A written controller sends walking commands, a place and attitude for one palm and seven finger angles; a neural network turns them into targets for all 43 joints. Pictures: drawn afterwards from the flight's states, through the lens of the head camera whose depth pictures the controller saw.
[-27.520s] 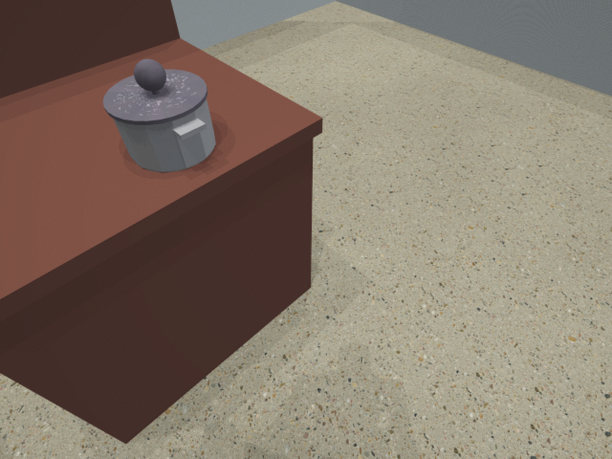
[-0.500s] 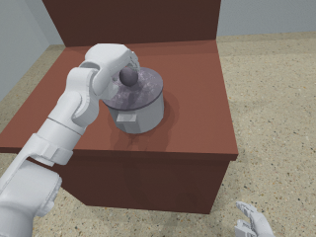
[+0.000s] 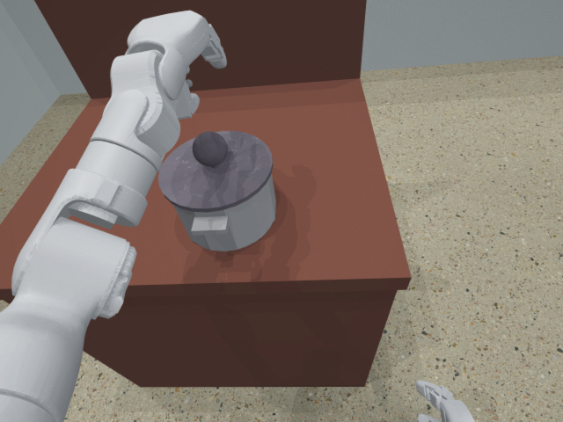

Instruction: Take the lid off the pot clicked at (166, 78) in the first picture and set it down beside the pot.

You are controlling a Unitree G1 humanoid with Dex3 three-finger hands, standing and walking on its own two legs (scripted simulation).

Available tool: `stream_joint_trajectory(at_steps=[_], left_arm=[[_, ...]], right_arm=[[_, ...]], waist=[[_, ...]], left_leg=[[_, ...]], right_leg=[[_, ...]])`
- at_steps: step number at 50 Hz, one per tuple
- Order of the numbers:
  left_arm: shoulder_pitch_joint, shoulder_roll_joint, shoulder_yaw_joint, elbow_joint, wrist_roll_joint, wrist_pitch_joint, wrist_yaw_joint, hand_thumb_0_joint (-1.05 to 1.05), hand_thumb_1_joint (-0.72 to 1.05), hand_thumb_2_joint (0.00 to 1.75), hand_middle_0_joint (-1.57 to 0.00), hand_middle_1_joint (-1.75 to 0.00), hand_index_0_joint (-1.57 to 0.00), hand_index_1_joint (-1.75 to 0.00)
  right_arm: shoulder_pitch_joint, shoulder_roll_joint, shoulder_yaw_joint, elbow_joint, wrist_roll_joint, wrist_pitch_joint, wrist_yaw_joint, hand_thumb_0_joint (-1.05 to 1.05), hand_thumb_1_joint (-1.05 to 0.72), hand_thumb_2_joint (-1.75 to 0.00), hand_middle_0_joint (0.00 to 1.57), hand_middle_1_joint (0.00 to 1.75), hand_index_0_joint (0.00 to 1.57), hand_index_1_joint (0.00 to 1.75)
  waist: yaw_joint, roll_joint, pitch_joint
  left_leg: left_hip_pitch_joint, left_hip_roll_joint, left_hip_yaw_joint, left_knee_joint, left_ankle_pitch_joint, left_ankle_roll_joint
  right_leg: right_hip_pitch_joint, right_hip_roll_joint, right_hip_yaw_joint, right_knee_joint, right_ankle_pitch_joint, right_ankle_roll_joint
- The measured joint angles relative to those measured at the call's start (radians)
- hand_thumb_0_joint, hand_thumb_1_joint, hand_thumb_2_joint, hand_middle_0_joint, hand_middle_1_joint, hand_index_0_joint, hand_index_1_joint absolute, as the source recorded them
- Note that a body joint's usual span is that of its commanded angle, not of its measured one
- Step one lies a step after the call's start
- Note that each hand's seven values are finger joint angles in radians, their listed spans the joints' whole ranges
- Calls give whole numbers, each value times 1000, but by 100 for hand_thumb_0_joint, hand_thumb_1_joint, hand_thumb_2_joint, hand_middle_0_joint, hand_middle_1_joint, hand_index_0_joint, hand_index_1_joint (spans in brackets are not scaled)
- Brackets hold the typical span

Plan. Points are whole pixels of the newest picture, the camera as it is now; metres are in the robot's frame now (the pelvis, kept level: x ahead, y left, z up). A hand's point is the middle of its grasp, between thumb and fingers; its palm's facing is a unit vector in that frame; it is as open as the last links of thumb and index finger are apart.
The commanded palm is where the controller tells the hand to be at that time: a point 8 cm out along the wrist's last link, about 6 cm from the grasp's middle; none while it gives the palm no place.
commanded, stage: move the open hand above the knob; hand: left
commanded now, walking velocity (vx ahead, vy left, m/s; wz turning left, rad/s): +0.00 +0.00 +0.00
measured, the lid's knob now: (210, 149) +0.48 +0.11 +0.15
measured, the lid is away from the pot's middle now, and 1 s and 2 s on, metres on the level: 0.00 0.00 0.00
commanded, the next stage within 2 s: none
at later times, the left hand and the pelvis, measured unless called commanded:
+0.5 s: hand (202, 117) +0.44 +0.09 +0.24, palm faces -0.07 +0.02 -1.00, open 9.8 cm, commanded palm +0.42 +0.11 +0.30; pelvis -0.01 +0.00 +0.00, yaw +2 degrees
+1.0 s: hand (195, 115) +0.45 +0.10 +0.23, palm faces -0.07 -0.04 -1.00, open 9.8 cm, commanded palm +0.41 +0.11 +0.30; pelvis -0.01 -0.01 +0.00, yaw +0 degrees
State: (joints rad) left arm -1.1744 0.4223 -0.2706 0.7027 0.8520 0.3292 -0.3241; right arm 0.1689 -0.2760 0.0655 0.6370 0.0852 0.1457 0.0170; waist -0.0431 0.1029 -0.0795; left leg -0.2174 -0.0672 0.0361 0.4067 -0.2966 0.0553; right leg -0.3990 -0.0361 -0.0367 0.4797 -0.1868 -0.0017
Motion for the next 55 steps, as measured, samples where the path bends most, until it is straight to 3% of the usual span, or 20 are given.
stream_joint_trajectory(at_steps=[4, 7, 11, 15, 19, 23, 27, 31, 35, 39, 42, 47, 51, 55], left_arm=[[154, 0, -52, -172, 6, 27, -46, 0, -37, 174, -90, -8, -90, -8], [218, 12, -98, -310, -2, -6, -70, 0, -37, 174, -90, -8, -90, -8], [119, 23, -95, -228, -6, -20, -45, 0, -37, 174, -91, -8, -91, -8], [17, 11, -53, -48, 1, 29, -23, 0, -38, 174, -91, -8, -91, -8], [94, -5, -101, -124, 9, 44, -56, 0, -37, 174, -90, -8, -90, -8], [142, -13, -133, -218, -1, -10, -79, 0, -37, 174, -91, -8, -90, -8], [62, -6, -81, -134, -4, -29, -50, 0, -37, 174, -91, -8, -91, -8], [-6, -11, -35, 15, 6, 14, -23, 0, -38, 174, -91, -8, -91, -8], [86, -17, -92, -83, 8, 30, -54, 0, -37, 174, -90, -8, -90, -8], [149, -10, -121, -237, 0, -31, -72, 0, -37, 174, -91, -8, -90, -8], [92, 1, -88, -189, -3, -46, -41, 0, -37, 174, -91, -8, -91, -8], [11, -6, -19, -7, 1, 16, -6, 0, -37, 174, -90, -8, -90, -8], [157, -8, -70, -170, 0, 29, -47, 0, -37, 174, -90, -8, -90, -8], [203, 10, -125, -298, -6, -19, -66, 0, -37, 174, -91, -8, -90, -8]], right_arm=[[12, -11, -16, -38, 6, 40, 28, 1, -91, -90, 20, 30, 20, 30], [-2, -15, -29, -39, -2, 15, 16, 1, -91, -90, 20, 30, 20, 30], [-31, -11, -23, -4, -6, -30, -17, 1, -91, -90, 20, 30, 20, 30], [-41, -4, -13, -1, 5, -11, -8, 1, -91, -90, 20, 30, 20, 30], [-31, -9, -21, -22, 8, 21, 15, 1, -91, -90, 20, 30, 20, 30], [-38, -7, -20, -15, 0, -5, -3, 1, -91, -90, 20, 30, 20, 30], [-38, 1, -10, 2, -8, -37, -23, 1, -91, -90, 20, 30, 20, 30], [-23, 2, -1, 1, 4, -6, -8, 1, -91, -90, 20, 30, 20, 30], [-2, -8, -12, -18, 9, 28, 9, 1, -91, -90, 20, 30, 20, 30], [5, -12, -26, -10, -4, -17, -11, 2, -91, -90, 20, 30, 20, 30], [0, -10, -23, 12, -11, -45, -29, 2, -91, -90, 20, 30, 20, 30], [-6, -10, -8, 6, 8, -3, -4, 1, -91, -90, 20, 30, 20, 30], [-11, -20, -19, -32, 12, 35, 17, 1, -91, -90, 20, 30, 20, 30], [-31, -19, -29, -30, 2, -11, -9, 2, -91, -90, 20, 30, 20, 30]], waist=[[9, 4, 10], [15, 7, 36], [23, -1, 40], [23, -19, 16], [28, -12, 12], [20, -3, 31], [8, 1, 28], [8, -6, 13], [12, -5, 26], [9, 5, 46], [6, 9, 33], [9, -5, 3], [15, 0, 16], [18, 6, 43]], left_leg=[[0, 3, -7, 5, 0, 1], [10, 2, -22, 15, -2, 3], [18, 0, -29, 13, 3, 0], [-3, -3, -24, 9, 12, -5], [-9, -4, -27, 16, 11, -3], [10, -4, -33, 21, 6, 0], [22, -4, -26, 8, 11, -1], [9, -3, -10, 2, 15, -4], [0, -2, -12, 9, 15, -4], [13, -2, -22, 12, 12, -2], [25, 0, -20, 5, 10, -4], [12, 6, -4, 0, 12, -11], [8, 8, -9, 10, 10, -10], [26, 8, -24, 17, 8, -9]], right_leg=[[7, 1, -7, -5, 2, -3], [29, -2, -22, -8, 2, -3], [40, -5, -30, -12, 6, -5], [12, -8, -24, -4, 9, -7], [10, -9, -28, -2, 9, -7], [34, -10, -33, -4, 6, -6], [39, -9, -26, -8, 9, -5], [15, -6, -11, -2, 13, -6], [8, -5, -13, 1, 13, -8], [29, -6, -23, -3, 10, -9], [37, -4, -20, -7, 9, -9], [13, 4, -5, -1, 11, -12], [16, 6, -12, 0, 11, -15], [43, 2, -26, -3, 8, -16]])
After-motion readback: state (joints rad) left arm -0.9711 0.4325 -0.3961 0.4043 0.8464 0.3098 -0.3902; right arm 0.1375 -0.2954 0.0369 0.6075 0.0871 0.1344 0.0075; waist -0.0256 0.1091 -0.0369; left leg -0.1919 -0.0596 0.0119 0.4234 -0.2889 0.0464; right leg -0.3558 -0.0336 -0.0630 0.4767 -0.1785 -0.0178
